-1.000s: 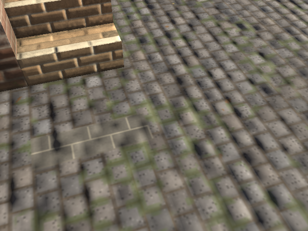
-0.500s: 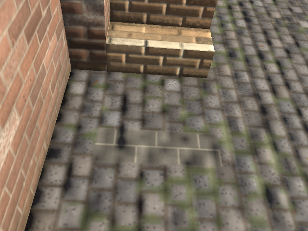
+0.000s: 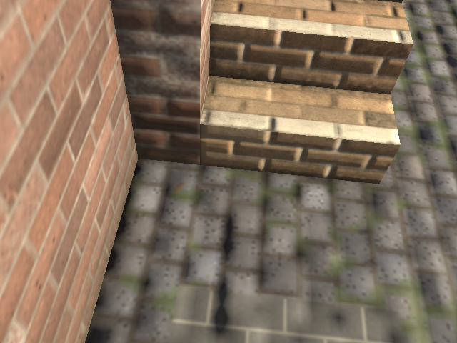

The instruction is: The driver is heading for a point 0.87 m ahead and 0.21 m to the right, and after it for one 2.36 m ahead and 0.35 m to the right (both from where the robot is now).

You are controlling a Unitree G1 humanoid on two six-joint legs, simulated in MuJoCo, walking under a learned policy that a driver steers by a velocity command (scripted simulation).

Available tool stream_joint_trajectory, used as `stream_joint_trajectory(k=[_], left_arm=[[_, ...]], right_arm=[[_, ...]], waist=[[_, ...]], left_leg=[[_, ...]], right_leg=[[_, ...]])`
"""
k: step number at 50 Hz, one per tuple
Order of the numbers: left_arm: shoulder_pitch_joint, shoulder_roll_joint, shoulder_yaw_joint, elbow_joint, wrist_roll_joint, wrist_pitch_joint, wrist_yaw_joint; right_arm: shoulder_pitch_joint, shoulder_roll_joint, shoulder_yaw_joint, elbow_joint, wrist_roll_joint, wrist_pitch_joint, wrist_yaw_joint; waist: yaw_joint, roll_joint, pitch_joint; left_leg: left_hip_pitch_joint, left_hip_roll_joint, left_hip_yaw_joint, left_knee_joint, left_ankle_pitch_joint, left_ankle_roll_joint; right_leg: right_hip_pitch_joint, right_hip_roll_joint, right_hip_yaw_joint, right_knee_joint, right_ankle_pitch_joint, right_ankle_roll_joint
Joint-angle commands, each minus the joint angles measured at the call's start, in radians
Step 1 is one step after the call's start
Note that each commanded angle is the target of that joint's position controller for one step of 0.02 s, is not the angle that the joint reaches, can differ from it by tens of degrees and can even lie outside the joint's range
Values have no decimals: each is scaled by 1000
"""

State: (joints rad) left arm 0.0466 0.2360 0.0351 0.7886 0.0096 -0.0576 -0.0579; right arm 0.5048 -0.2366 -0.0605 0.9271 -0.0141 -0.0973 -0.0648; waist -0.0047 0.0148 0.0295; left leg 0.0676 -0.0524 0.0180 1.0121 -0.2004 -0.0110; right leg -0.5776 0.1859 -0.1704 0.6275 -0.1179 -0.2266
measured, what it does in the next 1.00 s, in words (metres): walks ahead, turning right: left foot, then right foot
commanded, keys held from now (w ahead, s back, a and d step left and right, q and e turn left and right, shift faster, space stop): w+e+shift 0.68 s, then w+q+shift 0.32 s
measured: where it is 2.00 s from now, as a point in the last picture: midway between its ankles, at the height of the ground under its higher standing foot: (421, 162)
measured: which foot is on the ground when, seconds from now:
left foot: up 0.00-0.36, down 0.38-0.80, up 0.82-1.00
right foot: down 0.00-0.36, up 0.38-0.80, down 0.82-1.00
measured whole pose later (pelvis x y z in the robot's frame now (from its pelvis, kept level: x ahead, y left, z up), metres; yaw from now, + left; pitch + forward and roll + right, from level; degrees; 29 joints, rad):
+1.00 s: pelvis +0.81 -0.30 +0.04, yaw -38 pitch +0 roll +0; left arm 0.30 0.24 0.02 0.91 0.06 -0.08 -0.04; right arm 0.31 -0.22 -0.02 0.81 0.02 -0.05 -0.01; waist -0.02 0.02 0.02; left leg -0.66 0.05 -0.04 1.75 -0.40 0.12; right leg -0.25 0.05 -0.10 0.58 -0.34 -0.09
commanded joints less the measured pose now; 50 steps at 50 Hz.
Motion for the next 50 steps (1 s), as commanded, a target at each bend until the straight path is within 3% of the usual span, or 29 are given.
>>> stream_joint_trajectory(k=[1, 2, 4, 6, 9, 11, 15, 16, 18, 19, 20, 21, 23, 24, 26, 29, 33, 34, 37, 39, 40, 41, 42, 43, 44, 45, 46, 48, 50], left_arm=[[363, 280, 106, 27, -2, 14, 45], [347, 193, 86, 48, -6, 7, 57], [277, 151, 63, 29, 29, -25, 64], [322, 153, 49, 62, 4, -52, 41], [343, 192, 53, 54, -6, -79, 26], [391, 190, 59, 60, -22, -60, 29], [458, 210, 74, 72, -10, -33, 28], [454, 228, 77, 76, -9, -34, 29], [360, 258, 84, 40, -12, -30, 34], [317, 179, 62, 10, -17, -34, 20], [425, 57, 29, -22, -46, -19, 24], [349, 147, 34, -34, 0, 5, 34], [250, 180, 46, -33, 30, 26, 20], [188, 167, 44, -50, 45, 36, 17], [168, 111, 35, -77, 49, 57, 3], [134, 82, 31, -100, 38, 81, -8], [-48, 102, 21, -177, 36, 67, -51], [-68, 89, 17, -185, 19, 58, -59], [-67, 74, 1, -178, 38, 56, -44], [85, 147, 28, -131, 62, 32, -7], [282, 172, 38, -60, 59, 29, 0], [403, 214, 59, 3, 59, 19, 12], [327, 298, 65, 13, 76, 10, 28], [368, 346, 72, -21, 81, 3, 31], [398, 299, 74, 31, 55, 4, 32], [343, 255, 57, 51, 54, -4, 32], [280, 200, 44, 54, 60, -15, 29], [313, 100, 12, 89, 47, -29, 21], [359, 74, 0, 142, 46, -51, 18]], right_arm=[[-130, -119, 13, -239, 8, -52, -4], [-187, -117, 22, -251, -7, -58, 5], [-239, -98, 38, -269, -54, -28, 23], [-271, -62, 52, -290, -72, 17, 28], [-502, -89, 55, -369, -54, 21, 42], [-600, -48, 77, -388, -31, 18, 56], [-592, -110, 51, -346, -5, -16, 36], [-558, -140, 39, -330, -2, -13, 28], [-297, -226, 3, -266, 10, -33, 5], [-105, -303, -23, -221, -12, -47, -1], [-68, -333, -34, -199, -54, -46, 10], [-105, -284, -39, -183, -22, -47, 24], [-216, -152, -2, -182, -17, -36, 27], [-189, -154, -1, -160, -19, -38, 23], [-176, -160, -1, -113, -6, -36, 29], [-203, -108, 14, -122, 14, -44, 20], [-197, -170, -14, -110, -2, -68, 27], [-215, -158, -12, -109, 1, -61, 37], [-92, -209, -8, -36, 10, -66, 54], [-109, -323, -19, -20, 12, -41, 45], [-138, -353, -22, -37, 19, -29, 32], [-186, -324, -22, -55, 34, -25, 27], [-74, -135, 13, -75, 8, -15, 41], [89, -98, 27, -107, 73, -19, 44], [-69, -176, 4, -144, 62, -13, 40], [-84, -117, 17, -153, 57, -10, 49], [-103, -76, 31, -141, 37, -2, 48], [-46, -35, 31, -124, 20, 54, 57], [-150, 50, 40, -181, 37, 84, 50]], waist=[[141, -11, -410], [91, 118, -189], [-2, 242, -93], [-50, 166, 26], [16, 47, 81], [76, -79, 66], [132, -137, 3], [111, -131, -45], [-56, -128, -198], [-141, -2, -309], [-85, 246, -460], [-99, 259, -432], [-82, 71, -181], [-75, 29, -101], [-16, 71, 0], [42, 123, 32], [27, 97, 134], [40, 130, 145], [51, 126, 136], [168, 150, 21], [275, 156, -80], [337, 131, -140], [151, -133, -215], [104, -220, -528], [147, -95, -430], [94, -158, -254], [57, -76, -139], [-11, -57, -74], [-18, -101, 4]], left_leg=[[-930, 25, -285, 844, -171, -21], [-896, 55, -262, 674, -142, 2], [-740, 108, -197, 465, -188, 22], [-737, 126, -151, 359, -243, 12], [-621, 127, -46, 9, -17, -22], [-504, 88, 11, -218, 163, -20], [-368, 10, 14, -508, 227, -40], [-302, -1, -13, -552, 197, -38], [5, 82, -92, -582, 130, -7], [227, 281, -259, -567, -123, 40], [447, 570, -682, -634, -428, 136], [376, 550, -804, -651, -669, 155], [93, 453, -541, -684, -414, 137], [11, 436, -446, -722, -255, 114], [-84, 418, -329, -791, -186, 126], [-153, 397, -119, -790, 61, 79], [-194, 326, 144, -886, 255, 49], [-229, 289, 213, -896, 349, 32], [-185, 326, 241, -908, 1021, 80], [-138, 333, 224, -601, 1377, 105], [-176, 326, 190, -357, 1334, 114], [-298, 254, 178, -55, 1037, 106], [-583, 102, 98, 397, -312, 97], [-752, 49, -140, 653, -352, 114], [-777, 83, -123, 653, -173, 138], [-853, 99, -70, 685, -131, 139], [-876, 133, -68, 688, -141, 135], [-851, 139, -73, 791, -170, 139], [-1028, 93, -45, 1043, -274, 151]], right_leg=[[1064, -498, 1117, -316, -109, -345], [804, -442, 1002, -378, -173, -280], [503, -328, 818, -408, -128, -164], [309, -257, 733, -406, -61, -118], [156, -160, 595, -453, 185, -72], [162, -117, 556, -440, 421, -5], [393, -133, 592, -313, 608, 55], [449, -131, 610, -223, 642, 64], [369, -111, 576, 122, 565, 84], [196, -74, 486, 391, 277, 91], [-73, -20, 373, 629, -432, 104], [-192, -120, 300, 709, -340, 77], [-203, -185, 270, 719, -177, 100], [-204, -219, 260, 703, -149, 113], [-223, -264, 261, 689, -166, 135], [-224, -292, 280, 649, -80, 165], [-196, -267, 144, 408, 100, 146], [-108, -255, 114, 303, 141, 126], [129, -130, 38, 201, 134, 51], [346, -60, 49, 155, -50, 35], [572, -78, 111, 32, -9, 18], [758, -136, 164, -104, 70, 28], [940, -388, 375, 52, 228, 56], [1161, -603, 720, 0, 437, -15], [990, -493, 673, -149, 299, 9], [846, -495, 599, -202, 242, -6], [697, -472, 517, -241, 262, 13], [505, -466, 413, -271, 266, 44], [426, -492, 362, -304, 172, 59]])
